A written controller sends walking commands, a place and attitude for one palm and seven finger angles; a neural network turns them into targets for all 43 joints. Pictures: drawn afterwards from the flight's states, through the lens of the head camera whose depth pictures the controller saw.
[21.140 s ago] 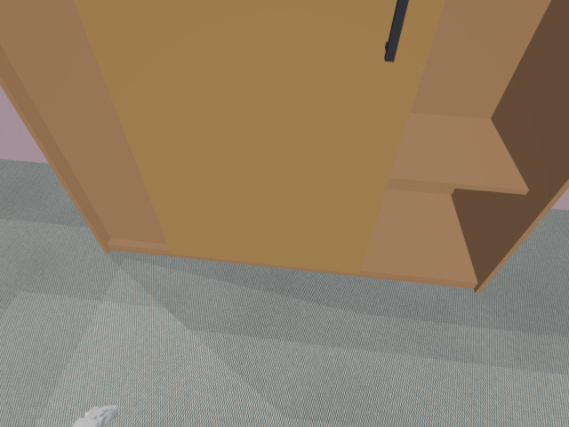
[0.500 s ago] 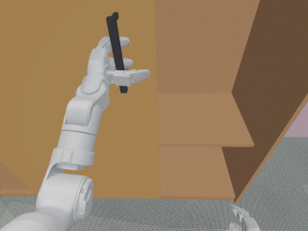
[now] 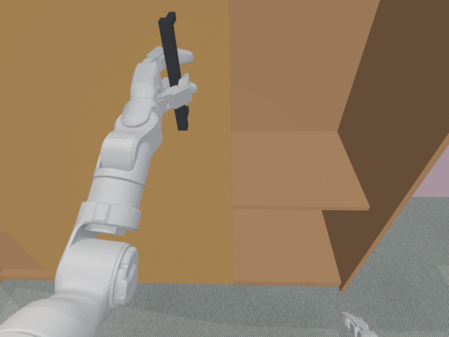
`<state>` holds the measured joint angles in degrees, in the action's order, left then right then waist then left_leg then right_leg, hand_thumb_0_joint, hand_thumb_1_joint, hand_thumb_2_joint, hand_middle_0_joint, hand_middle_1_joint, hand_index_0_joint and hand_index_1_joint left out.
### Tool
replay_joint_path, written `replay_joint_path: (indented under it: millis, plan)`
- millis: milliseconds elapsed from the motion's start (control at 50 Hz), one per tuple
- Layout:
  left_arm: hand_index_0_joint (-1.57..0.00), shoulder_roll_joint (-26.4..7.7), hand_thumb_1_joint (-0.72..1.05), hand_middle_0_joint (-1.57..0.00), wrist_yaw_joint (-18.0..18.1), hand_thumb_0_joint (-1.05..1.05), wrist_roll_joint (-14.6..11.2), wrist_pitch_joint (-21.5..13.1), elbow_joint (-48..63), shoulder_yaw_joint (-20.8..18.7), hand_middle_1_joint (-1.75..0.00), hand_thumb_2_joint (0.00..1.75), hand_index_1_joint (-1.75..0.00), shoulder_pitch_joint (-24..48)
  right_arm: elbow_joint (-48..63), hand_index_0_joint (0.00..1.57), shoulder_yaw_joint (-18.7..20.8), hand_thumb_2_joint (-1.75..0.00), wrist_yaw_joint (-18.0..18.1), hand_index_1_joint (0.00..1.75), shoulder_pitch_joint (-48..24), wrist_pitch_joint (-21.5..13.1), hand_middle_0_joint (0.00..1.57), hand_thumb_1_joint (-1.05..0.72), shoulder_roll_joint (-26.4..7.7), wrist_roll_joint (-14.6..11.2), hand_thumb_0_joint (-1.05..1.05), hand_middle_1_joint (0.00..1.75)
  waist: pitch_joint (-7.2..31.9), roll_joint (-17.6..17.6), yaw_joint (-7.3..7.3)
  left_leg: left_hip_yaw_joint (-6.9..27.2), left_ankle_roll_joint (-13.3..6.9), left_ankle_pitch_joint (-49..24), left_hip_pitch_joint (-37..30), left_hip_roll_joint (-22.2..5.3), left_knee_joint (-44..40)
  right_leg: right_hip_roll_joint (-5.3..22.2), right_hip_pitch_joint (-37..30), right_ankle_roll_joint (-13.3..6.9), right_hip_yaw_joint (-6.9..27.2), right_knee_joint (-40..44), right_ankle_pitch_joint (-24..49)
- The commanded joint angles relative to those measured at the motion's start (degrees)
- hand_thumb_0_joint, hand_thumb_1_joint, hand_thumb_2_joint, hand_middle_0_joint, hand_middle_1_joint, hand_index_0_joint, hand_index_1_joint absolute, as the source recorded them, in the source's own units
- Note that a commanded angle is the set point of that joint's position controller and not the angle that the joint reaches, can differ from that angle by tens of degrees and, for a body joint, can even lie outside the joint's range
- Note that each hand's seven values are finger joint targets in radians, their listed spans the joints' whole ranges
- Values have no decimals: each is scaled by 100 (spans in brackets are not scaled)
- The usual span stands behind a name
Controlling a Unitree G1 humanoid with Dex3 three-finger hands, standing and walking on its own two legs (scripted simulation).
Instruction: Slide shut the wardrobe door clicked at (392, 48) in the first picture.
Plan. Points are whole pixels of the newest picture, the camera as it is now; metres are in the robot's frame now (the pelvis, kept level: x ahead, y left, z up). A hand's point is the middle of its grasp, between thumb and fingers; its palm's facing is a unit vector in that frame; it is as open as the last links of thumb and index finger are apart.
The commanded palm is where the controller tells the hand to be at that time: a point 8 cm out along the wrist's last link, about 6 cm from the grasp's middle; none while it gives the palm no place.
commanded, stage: grip the handle and tug to test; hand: left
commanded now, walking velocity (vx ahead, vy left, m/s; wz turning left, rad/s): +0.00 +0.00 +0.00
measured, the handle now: (177, 75) +0.48 +0.11 +0.26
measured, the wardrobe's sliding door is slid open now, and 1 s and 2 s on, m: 0.47 0.47 0.39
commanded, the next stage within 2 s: tug the door sideways, standing still in 0.58 s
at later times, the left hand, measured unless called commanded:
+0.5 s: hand (186, 92) +0.42 +0.08 +0.26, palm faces +0.02 -1.00 +0.00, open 5.7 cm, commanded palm +0.38 +0.13 +0.26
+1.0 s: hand (187, 91) +0.42 +0.08 +0.26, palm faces +0.06 -1.00 -0.02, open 5.7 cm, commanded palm +0.40 +0.10 +0.26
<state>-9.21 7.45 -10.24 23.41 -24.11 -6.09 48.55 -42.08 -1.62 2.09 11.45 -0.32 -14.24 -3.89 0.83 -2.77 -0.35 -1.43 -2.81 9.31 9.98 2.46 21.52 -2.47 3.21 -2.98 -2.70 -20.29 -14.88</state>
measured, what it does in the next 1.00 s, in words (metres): stands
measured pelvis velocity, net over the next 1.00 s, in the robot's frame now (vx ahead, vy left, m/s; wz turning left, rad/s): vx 0.03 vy -0.01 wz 0.03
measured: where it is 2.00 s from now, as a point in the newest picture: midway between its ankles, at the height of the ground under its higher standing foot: outside the picture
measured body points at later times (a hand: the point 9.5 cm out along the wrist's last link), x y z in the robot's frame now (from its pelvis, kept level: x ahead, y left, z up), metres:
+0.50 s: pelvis +0.01 +0.00 +0.00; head -0.02 -0.02 +0.45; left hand +0.42 +0.14 +0.26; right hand +0.15 -0.24 -0.11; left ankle +0.03 +0.09 -0.74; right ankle -0.04 -0.08 -0.74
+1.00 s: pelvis +0.03 -0.01 +0.00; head +0.02 -0.03 +0.45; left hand +0.41 +0.13 +0.26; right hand +0.23 -0.23 -0.09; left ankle +0.03 +0.09 -0.74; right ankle -0.04 -0.08 -0.74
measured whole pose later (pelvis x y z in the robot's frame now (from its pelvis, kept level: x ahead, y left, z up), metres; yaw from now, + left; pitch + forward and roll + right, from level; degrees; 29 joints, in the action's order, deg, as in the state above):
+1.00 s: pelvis +0.03 -0.01 +0.00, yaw +1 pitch -1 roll +1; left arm -6.7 8.9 -9.7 30.8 -7.1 -4.1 41.1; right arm -38.3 -1.1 0.1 5.6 2.9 -14.7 -3.7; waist 1.6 -2.7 1.3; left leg 0.0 -2.4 12.7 9.6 3.0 23.6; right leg -2.2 2.4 -3.1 -3.7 -22.4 -18.0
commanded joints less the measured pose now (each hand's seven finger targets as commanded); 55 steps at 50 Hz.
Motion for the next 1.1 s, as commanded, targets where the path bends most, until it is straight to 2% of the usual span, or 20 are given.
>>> replay_joint_path:
  millis: [0, 40, 120, 160, 240, 280, 340, 380, 440, 480, 520, 580, 660, 700, 760, 820, 840, 900, 960, 1080]
  plan:
    - [-45, -493, 90, -45, -122, 0, -84, -405, 1021, 13, -140, 90, -140, 3266, 767, 20, 224, -90, 36, 30, -585, -303, 20, -90, -645, 21, 0, 30, 1576, 564, -236, 407, -34, -1125, -1462, -268, 1, 140, 690, 132, 286, 337, 1589]
    - [-45, -465, 90, -45, -116, 0, -61, -433, 872, 74, -140, 90, -140, 3362, 716, 20, 221, -90, 43, 30, -548, -295, 20, -90, -648, 20, 0, 30, 1464, 559, -261, 402, -30, -938, -1390, -279, -45, 155, 708, 129, 284, 388, 1379]
    - [-45, -385, 90, -45, -135, 0, -70, -542, 1037, 131, -140, 90, -140, 3451, 765, 20, 227, -90, 34, 30, -554, -389, 20, -90, -624, 13, 0, 30, 1663, 394, -260, 421, -31, -1059, -1578, -279, -16, 143, 763, 124, 297, 346, 1461]
    - [-45, -493, 90, -45, -141, 0, -71, -588, 975, 43, -140, 90, -140, 3332, 758, 20, 228, -90, 25, 30, -542, -387, 20, -90, -638, 12, 0, 30, 1615, 421, -226, 422, -22, -1039, -1516, -284, -30, 132, 721, 115, 294, 367, 1438]
    - [-45, -298, 90, -45, -199, 0, -102, -658, 1194, 198, -140, 90, -140, 2995, 849, 20, 229, -90, -4, 30, -614, -415, 20, -90, -603, 7, 0, 30, 1723, 417, -165, 407, -23, -1205, -1565, -270, -21, 142, 547, 103, 275, 340, 1620]
    - [-45, -338, 90, -45, -227, 0, -152, -658, 1333, 97, -140, 90, -140, 2738, 921, 20, 235, -90, -14, 30, -675, -439, 20, -90, -610, -6, 0, 30, 1733, 598, -124, 387, -37, -1213, -1533, -274, -41, 118, 489, 129, 278, 336, 1707]
    - [-45, -316, 90, -45, -276, 0, -167, -665, 1620, 156, -140, 90, -140, 2538, 978, 20, 230, -90, -31, 30, -751, -429, 20, -90, -607, -4, 0, 30, 1761, 504, -80, 366, -24, -1350, -1536, -268, -30, 137, 355, 113, 261, 310, 1859]
    - [-45, -447, 90, -45, -288, 0, -201, -590, 1678, -14, -140, 90, -140, 2319, 1005, 20, 226, -90, -30, 30, -765, -424, 20, -90, -634, -17, 0, 30, 1730, 656, -53, 344, -45, -1393, -1485, -258, -8, 117, 337, 142, 268, 298, 2007]
    - [-45, -707, 90, -45, -296, 0, -192, -496, 2084, -250, -140, 90, -140, 1953, 1094, 20, 226, -90, -43, 30, -867, -369, 20, -90, -644, 7, 0, 30, 1875, 444, 76, 292, -32, -1668, -1477, -242, 19, 154, 79, 125, 272, 235, 2333]
    - [-45, -852, 90, -45, -315, 0, -205, -422, 2464, -432, -140, 90, -140, 1648, 1185, 20, 226, -90, -53, 30, -945, -336, 20, -90, -651, 2, 0, 30, 2069, 504, 115, 250, -33, -1942, -1518, -235, 69, 162, -103, 144, 277, 147, 2758]
    - [-45, -544, 90, -45, -356, 0, -206, -339, 2865, -158, -140, 90, -140, 1414, 1293, 20, 225, -90, -97, 30, -1060, -315, 20, -90, -605, -12, 0, 30, 2101, 441, 96, 246, -19, -2207, -1643, -241, 131, 156, -82, 143, 238, 74, 2993]
    - [-45, -793, 90, -45, -340, 0, -236, -189, 3246, -442, -140, 90, -140, 806, 1379, 20, 222, -90, -143, 30, -1142, -220, 20, -90, -648, 7, 0, 30, 2135, 561, 190, 212, -19, -2526, -1548, -251, 205, 181, -267, 174, 239, -13, 3501]
    - [-45, -716, 90, -45, -378, 0, -234, 53, 3683, -370, -140, 90, -140, 445, 1503, 20, 227, -90, -188, 30, -1288, -105, 20, -90, -663, -2, 0, 30, 2143, 606, 188, 191, -23, -2872, -1526, -247, 320, 209, -342, 216, 226, -150, 4046]
    - [-45, -661, 90, -45, -351, 0, -245, 190, 3680, -243, -140, 90, -140, 1069, 1416, 20, 221, -90, -170, 30, -1265, -71, 20, -90, -661, -4, 0, 30, 2103, 579, 64, 180, -24, -2913, -1585, -219, 388, 201, -223, 228, 221, -158, 4089]
    - [-45, -489, 90, -45, -260, 0, -216, 411, 3123, -46, -140, 90, -140, 1696, 1221, 20, 224, -90, -138, 30, -1190, -8, 20, -90, -674, -17, 0, 30, 1700, 549, -126, 194, -15, -2702, -1574, -224, 418, 152, 177, 207, 210, -77, 3705]
    - [-45, -208, 90, -45, -169, 0, -171, 488, 3195, 208, -140, 90, -140, 1904, 1219, 20, 234, -90, -154, 30, -1173, 5, 20, -90, -634, 5, 0, 30, 1956, 279, -139, 260, 1, -2979, -1800, -193, 502, 153, 241, 161, 198, -199, 3714]
    - [-45, -148, 90, -45, -134, 0, -139, 464, 3241, 321, -140, 90, -140, 2010, 1187, 20, 233, -90, -167, 30, -1163, 43, 20, -90, -622, 20, 0, 30, 2003, 152, -144, 251, 4, -3081, -1824, -179, 545, 175, 197, 139, 196, -226, 3751]
    - [-45, 90, 90, -45, -94, 0, -123, 408, 3131, 536, -140, 90, -140, 2196, 1187, 20, 260, -90, -195, 30, -1153, 61, 20, -90, -594, 33, 0, 30, 2191, 392, -204, 301, -19, -3013, -1894, -167, 582, 180, 215, 169, 199, -276, 3857]
    - [-45, 374, 90, -45, -106, 0, -98, 253, 2925, 835, -140, 90, -140, 2332, 1156, 20, 253, -90, -208, 30, -1158, 100, 20, -90, -565, 31, 0, 30, 2019, 604, -266, 367, -24, -2676, -1793, -183, 514, 165, 307, 149, 177, -235, 3525]
    - [-45, 737, 90, -45, -130, 0, -59, -14, 2715, 1250, -140, 90, -140, 3021, 1104, 20, 252, -90, -246, 30, -1093, 69, 20, -90, -503, 62, 0, 30, 2110, 288, -346, 484, -21, -2671, -2042, -183, 578, 149, 556, 85, 188, -262, 3251]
